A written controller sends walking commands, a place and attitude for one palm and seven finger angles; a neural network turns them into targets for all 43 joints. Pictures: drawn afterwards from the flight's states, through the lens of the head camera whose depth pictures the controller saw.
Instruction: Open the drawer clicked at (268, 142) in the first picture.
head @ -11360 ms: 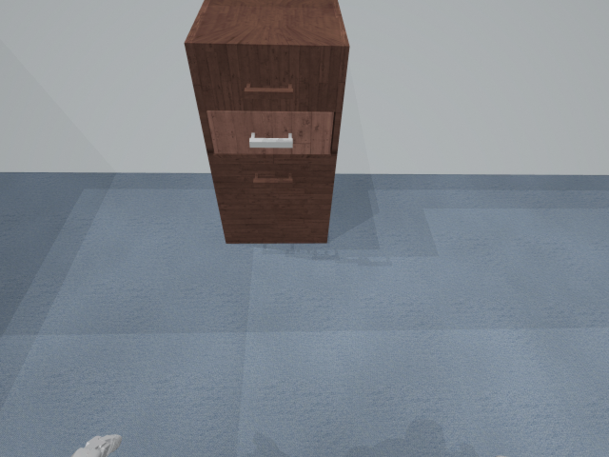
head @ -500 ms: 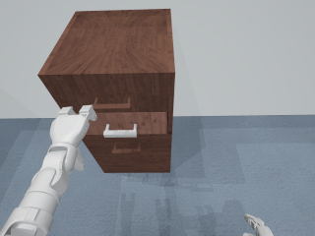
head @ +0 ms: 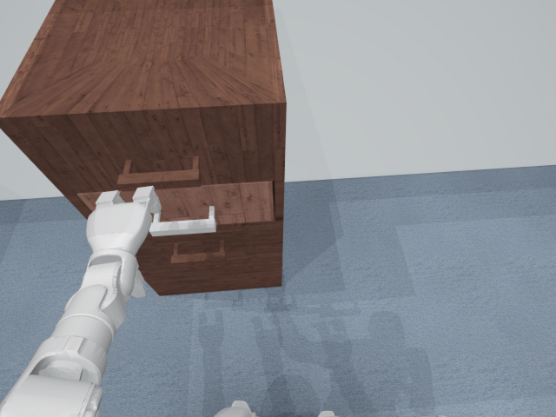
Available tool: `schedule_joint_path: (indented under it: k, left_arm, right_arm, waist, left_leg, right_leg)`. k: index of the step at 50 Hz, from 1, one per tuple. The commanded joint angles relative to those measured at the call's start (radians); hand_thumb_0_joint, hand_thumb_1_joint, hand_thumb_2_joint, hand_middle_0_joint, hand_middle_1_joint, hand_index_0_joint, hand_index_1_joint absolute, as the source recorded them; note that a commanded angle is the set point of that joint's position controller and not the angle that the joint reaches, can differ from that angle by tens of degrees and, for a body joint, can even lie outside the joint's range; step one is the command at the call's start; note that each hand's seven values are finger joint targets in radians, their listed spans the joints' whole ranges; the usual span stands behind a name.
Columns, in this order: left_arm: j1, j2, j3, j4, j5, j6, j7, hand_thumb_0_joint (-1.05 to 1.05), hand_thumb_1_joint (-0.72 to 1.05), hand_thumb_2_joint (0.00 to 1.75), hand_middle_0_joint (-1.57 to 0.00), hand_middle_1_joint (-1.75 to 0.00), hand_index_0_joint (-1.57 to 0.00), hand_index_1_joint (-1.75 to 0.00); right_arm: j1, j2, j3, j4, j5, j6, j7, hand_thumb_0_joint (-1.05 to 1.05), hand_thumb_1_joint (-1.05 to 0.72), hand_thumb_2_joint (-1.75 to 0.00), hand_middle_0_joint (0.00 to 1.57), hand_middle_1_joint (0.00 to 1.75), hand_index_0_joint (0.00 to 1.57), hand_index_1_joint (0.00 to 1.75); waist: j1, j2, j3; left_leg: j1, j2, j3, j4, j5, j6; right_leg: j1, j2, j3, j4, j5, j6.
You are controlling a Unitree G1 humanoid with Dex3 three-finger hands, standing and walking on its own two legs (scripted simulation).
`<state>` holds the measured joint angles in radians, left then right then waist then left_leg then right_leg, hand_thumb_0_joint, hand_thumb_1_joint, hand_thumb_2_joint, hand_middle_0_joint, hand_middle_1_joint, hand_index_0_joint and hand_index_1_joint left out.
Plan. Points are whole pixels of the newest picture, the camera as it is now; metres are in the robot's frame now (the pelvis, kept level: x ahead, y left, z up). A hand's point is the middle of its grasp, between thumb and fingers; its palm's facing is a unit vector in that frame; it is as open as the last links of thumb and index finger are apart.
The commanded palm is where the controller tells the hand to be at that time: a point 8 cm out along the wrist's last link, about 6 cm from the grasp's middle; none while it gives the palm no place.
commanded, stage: move the hooked fingers above the handle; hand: left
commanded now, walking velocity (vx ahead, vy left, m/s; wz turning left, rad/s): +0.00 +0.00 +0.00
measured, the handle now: (184, 219) +0.50 +0.22 -0.17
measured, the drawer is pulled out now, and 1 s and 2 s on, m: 0.00 0.00 0.00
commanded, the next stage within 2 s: none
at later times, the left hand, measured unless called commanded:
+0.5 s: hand (155, 243) +0.40 +0.23 -0.07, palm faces +0.01 +0.05 -1.00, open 14.8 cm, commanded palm +0.43 +0.20 -0.05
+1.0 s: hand (191, 219) +0.47 +0.18 -0.10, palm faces +0.02 +0.04 -1.00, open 13.4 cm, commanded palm +0.46 +0.23 -0.06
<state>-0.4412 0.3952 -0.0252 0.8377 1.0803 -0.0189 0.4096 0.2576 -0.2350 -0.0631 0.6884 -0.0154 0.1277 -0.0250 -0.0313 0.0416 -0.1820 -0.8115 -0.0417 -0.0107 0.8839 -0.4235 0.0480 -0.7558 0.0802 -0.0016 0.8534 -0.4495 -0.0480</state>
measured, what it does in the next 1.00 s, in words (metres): lowers itself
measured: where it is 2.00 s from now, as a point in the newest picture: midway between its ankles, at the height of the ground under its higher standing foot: outside the picture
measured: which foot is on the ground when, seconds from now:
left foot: down 0.00-1.00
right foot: down 0.00-1.00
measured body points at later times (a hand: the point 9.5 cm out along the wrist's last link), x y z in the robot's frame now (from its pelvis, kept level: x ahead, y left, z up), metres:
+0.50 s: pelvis -0.07 +0.00 -0.05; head +0.04 +0.02 +0.39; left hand +0.39 +0.22 -0.01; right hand +0.00 -0.26 -0.17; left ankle -0.01 +0.09 -0.69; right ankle -0.03 -0.09 -0.69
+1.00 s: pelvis -0.08 +0.00 -0.08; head +0.10 -0.01 +0.33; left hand +0.46 +0.18 -0.05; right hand -0.07 -0.24 -0.22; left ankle -0.01 +0.09 -0.69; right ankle -0.04 -0.09 -0.69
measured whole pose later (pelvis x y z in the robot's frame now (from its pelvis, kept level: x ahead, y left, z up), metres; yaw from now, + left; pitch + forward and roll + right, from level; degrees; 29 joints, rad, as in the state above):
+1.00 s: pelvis -0.08 +0.00 -0.08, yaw -2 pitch +31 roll -3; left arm -0.96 0.50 -0.07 1.16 1.06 0.12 0.55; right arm 0.26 -0.22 0.08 0.74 0.00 0.03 -0.06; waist -0.19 0.09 -0.15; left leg -1.36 -0.01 0.00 1.25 -0.44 0.05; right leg -1.31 0.10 -0.03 1.23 -0.47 -0.04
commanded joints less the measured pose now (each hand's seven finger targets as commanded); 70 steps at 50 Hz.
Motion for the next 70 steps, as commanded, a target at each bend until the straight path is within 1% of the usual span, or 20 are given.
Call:
schedule_joint_path:
  k: [1,7,11,17,19,27,31,34,36,39,41,44,46,50,55,57,61,64,66,70]
  left_arm:
    - [-0.402,0.188,0.055,-0.199,0.02,-0.078,0.067,0.0,-0.5,0.3,-0.3,-1.2,-0.3,-1.2]
    - [-0.454,0.195,0.092,-0.055,0.064,-0.047,0.172,0.0,-0.5,0.3,-0.3,-1.2,-0.3,-1.2]
    - [-0.601,0.152,0.028,0.059,0.07,0.056,0.221,0.0,-0.5,0.3,-0.3,-1.2,-0.3,-1.2]
    - [-0.789,0.13,-0.05,0.218,0.012,0.16,0.185,0.0,-0.5,0.3,-0.3,-1.2,-0.3,-1.2]
    - [-0.8,0.141,-0.071,0.295,0.01,0.18,0.165,0.0,-0.5,0.3,-0.3,-1.2,-0.3,-1.2]
    - [-0.9,0.092,-0.169,0.313,-0.025,0.133,0.089,0.0,-0.5,0.3,-0.3,-1.2,-0.3,-1.2]
    - [-0.959,0.153,-0.146,0.239,-0.019,0.061,0.057,0.0,-0.5,0.3,-0.3,-1.2,-0.3,-1.2]
    - [-1.064,0.337,-0.023,0.09,0.02,-0.011,0.09,0.0,-0.5,0.3,-0.3,-1.2,-0.3,-1.2]
    - [-1.049,0.475,0.075,0.073,0.049,-0.021,0.144,0.0,-0.5,0.3,-0.3,-1.2,-0.3,-1.2]
    - [-0.961,0.517,0.093,0.115,0.051,0.042,0.231,0.0,-0.5,0.3,-0.3,-1.2,-0.3,-1.2]
    - [-0.939,0.547,0.098,0.134,0.04,0.115,0.269,0.0,-0.5,0.3,-0.3,-1.2,-0.3,-1.2]
    - [-0.932,0.592,0.1,0.206,-0.02,0.225,0.223,0.0,-0.5,0.3,-0.3,-1.2,-0.3,-1.2]
    - [-0.964,0.598,0.101,0.247,-0.064,0.265,0.148,0.0,-0.5,0.3,-0.3,-1.2,-0.3,-1.2]
    - [-0.908,0.598,0.104,0.313,-0.078,0.266,0.06,0.0,-0.5,0.3,-0.3,-1.2,-0.3,-1.2]
    - [-0.822,0.513,0.063,0.356,-0.045,0.173,0.032,0.0,-0.5,0.3,-0.3,-1.2,-0.3,-1.2]
    - [-0.806,0.49,0.062,0.347,-0.025,0.126,0.044,0.0,-0.5,0.3,-0.3,-1.2,-0.3,-1.2]
    - [-0.787,0.487,0.09,0.29,0.031,0.08,0.104,0.0,-0.5,0.3,-0.3,-1.2,-0.3,-1.2]
    - [-0.771,0.467,0.107,0.268,0.037,0.098,0.154,0.0,-0.5,0.3,-0.3,-1.2,-0.3,-1.2]
    - [-0.792,0.474,0.118,0.252,0.03,0.117,0.177,0.0,-0.5,0.3,-0.3,-1.2,-0.3,-1.2]
    - [-0.895,0.464,0.113,0.13,0.029,0.087,0.133,0.0,-0.5,0.3,-0.3,-1.2,-0.3,-1.2]
  right_arm:
    - [0.096,-0.137,-0.061,-0.069,-0.011,-0.025,-0.014,0.0,-0.9,-0.9,0.2,0.3,0.2,0.3]
    - [0.105,-0.145,-0.059,-0.039,-0.032,-0.017,0.015,0.0,-0.9,-0.9,0.2,0.3,0.2,0.3]
    - [0.12,-0.156,-0.06,-0.023,-0.028,-0.014,0.026,0.0,-0.9,-0.9,0.2,0.3,0.2,0.3]
    - [0.128,-0.168,-0.036,-0.005,-0.017,-0.038,0.016,0.0,-0.9,-0.9,0.2,0.3,0.2,0.3]
    - [0.128,-0.173,-0.024,-0.001,-0.011,-0.047,0.007,0.0,-0.9,-0.9,0.2,0.3,0.2,0.3]
    - [0.113,-0.171,0.004,-0.019,-0.007,-0.124,-0.015,0.0,-0.9,-0.9,0.2,0.3,0.2,0.3]
    - [0.113,-0.184,0.014,-0.035,-0.01,-0.168,-0.024,0.0,-0.9,-0.9,0.2,0.3,0.2,0.3]
    - [0.125,-0.19,0.018,-0.054,-0.014,-0.187,-0.035,0.0,-0.9,-0.9,0.2,0.3,0.2,0.3]
    - [0.121,-0.181,0.033,-0.063,-0.012,-0.184,-0.044,0.0,-0.9,-0.9,0.2,0.3,0.2,0.3]
    - [0.096,-0.172,0.05,-0.078,-0.005,-0.171,-0.051,0.0,-0.9,-0.9,0.2,0.3,0.2,0.3]
    - [0.093,-0.177,0.056,-0.072,-0.001,-0.159,-0.047,0.0,-0.9,-0.9,0.2,0.3,0.2,0.3]
    - [0.118,-0.187,0.063,-0.053,0.013,-0.144,-0.049,0.0,-0.9,-0.9,0.2,0.3,0.2,0.3]
    - [0.156,-0.193,0.063,-0.031,0.021,-0.136,-0.052,0.0,-0.9,-0.9,0.2,0.3,0.2,0.3]
    - [0.181,-0.195,0.075,-0.016,0.026,-0.108,-0.064,0.0,-0.9,-0.9,0.2,0.3,0.2,0.3]
    - [0.163,-0.18,0.082,-0.044,0.019,-0.091,-0.067,0.0,-0.9,-0.9,0.2,0.3,0.2,0.3]
    - [0.147,-0.172,0.077,-0.054,0.015,-0.088,-0.063,0.0,-0.9,-0.9,0.2,0.3,0.2,0.3]
    - [0.148,-0.175,0.056,-0.078,-0.003,-0.079,-0.05,0.0,-0.9,-0.9,0.2,0.3,0.2,0.3]
    - [0.15,-0.18,0.037,-0.083,-0.008,-0.071,-0.038,0.0,-0.9,-0.9,0.2,0.3,0.2,0.3]
    - [0.147,-0.183,0.032,-0.083,-0.007,-0.07,-0.032,0.0,-0.9,-0.9,0.2,0.3,0.2,0.3]
    - [0.173,-0.197,0.008,-0.066,-0.007,-0.084,-0.02,0.0,-0.9,-0.9,0.2,0.3,0.2,0.3]
  waist:
    - [-0.034,0.044,-0.421]
    - [-0.041,0.062,-0.391]
    - [-0.101,0.005,-0.378]
    - [-0.166,-0.007,-0.359]
    - [-0.186,-0.027,-0.308]
    - [-0.249,0.019,-0.241]
    - [-0.239,0.106,-0.32]
    - [-0.198,0.229,-0.519]
    - [-0.16,0.214,-0.582]
    - [-0.128,0.151,-0.55]
    - [-0.11,0.163,-0.607]
    - [-0.13,0.06,-0.657]
    - [-0.162,0.009,-0.649]
    - [-0.162,-0.051,-0.571]
    - [-0.161,-0.066,-0.352]
    - [-0.15,-0.022,-0.311]
    - [-0.121,0.051,-0.392]
    - [-0.113,0.065,-0.469]
    - [-0.112,0.061,-0.517]
    - [-0.138,0.151,-0.68]
  left_leg:
    - [0.322,0.013,-0.019,0.017,0.515,0.0]
    - [0.237,0.023,-0.049,0.076,0.511,-0.023]
    - [0.181,0.025,-0.049,0.087,0.376,-0.017]
    - [0.096,0.016,-0.052,0.081,0.151,0.002]
    - [0.029,0.013,-0.05,0.084,0.046,0.008]
    - [-0.146,0.012,-0.062,0.147,-0.203,0.013]
    - [-0.176,0.024,-0.084,0.2,-0.262,0.009]
    - [-0.146,0.028,-0.089,0.243,-0.237,0.01]
    - [-0.2,0.025,-0.071,0.275,-0.206,0.014]
    - [-0.289,0.016,-0.038,0.271,-0.191,0.015]
    - [-0.274,0.015,-0.02,0.259,-0.125,0.013]
    - [-0.287,0.018,-0.008,0.246,-0.045,0.023]
    - [-0.296,0.019,-0.004,0.24,-0.002,0.031]
    - [-0.316,0.015,-0.001,0.236,0.075,0.038]
    - [-0.369,0.011,0.002,0.25,0.059,0.029]
    - [-0.363,0.011,0.0,0.264,0.069,0.027]
    - [-0.316,0.011,-0.007,0.295,0.127,0.02]
    - [-0.245,0.012,-0.015,0.297,0.174,0.014]
    - [-0.222,0.012,-0.02,0.292,0.175,0.013]
    - [-0.054,0.034,-0.051,0.3,0.212,0.007]
  right_leg:
    - [0.08,-0.018,0.017,-0.026,0.484,0.005]
    - [-0.088,-0.006,-0.018,0.052,0.378,-0.007]
    - [-0.142,-0.005,-0.029,0.046,0.285,0.001]
    - [-0.2,-0.014,-0.025,0.03,0.127,0.01]
    - [-0.235,-0.018,-0.021,0.025,0.054,0.013]
    - [-0.392,-0.028,-0.007,0.077,-0.156,0.007]
    - [-0.483,-0.029,-0.006,0.162,-0.198,0.002]
    - [-0.481,-0.024,0.0,0.241,-0.166,-0.003]
    - [-0.423,-0.021,0.021,0.247,-0.178,0.003]
    - [-0.332,-0.023,0.039,0.208,-0.218,0.014]
    - [-0.248,-0.022,0.039,0.193,-0.157,0.018]
    - [-0.094,-0.024,0.045,0.155,-0.05,0.038]
    - [-0.027,-0.024,0.045,0.136,0.044,0.05]
    - [0.013,-0.029,0.042,0.136,0.186,0.057]
    - [-0.098,-0.029,0.043,0.134,0.164,0.049]
    - [-0.159,-0.025,0.042,0.151,0.157,0.037]
    - [-0.224,-0.02,0.024,0.21,0.181,0.021]
    - [-0.235,-0.016,0.007,0.226,0.202,0.02]
    - [-0.22,-0.017,0.0,0.226,0.194,0.024]
    - [-0.263,-0.01,-0.016,0.231,0.188,0.027]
